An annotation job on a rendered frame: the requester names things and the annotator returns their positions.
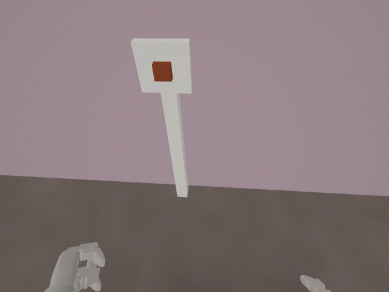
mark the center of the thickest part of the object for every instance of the button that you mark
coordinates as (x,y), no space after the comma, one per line
(162,71)

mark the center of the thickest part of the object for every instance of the right robot hand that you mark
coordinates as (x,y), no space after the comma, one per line
(313,285)

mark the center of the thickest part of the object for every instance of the panel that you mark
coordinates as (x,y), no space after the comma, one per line
(177,51)

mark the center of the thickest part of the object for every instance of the left robot hand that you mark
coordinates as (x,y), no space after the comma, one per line
(67,270)

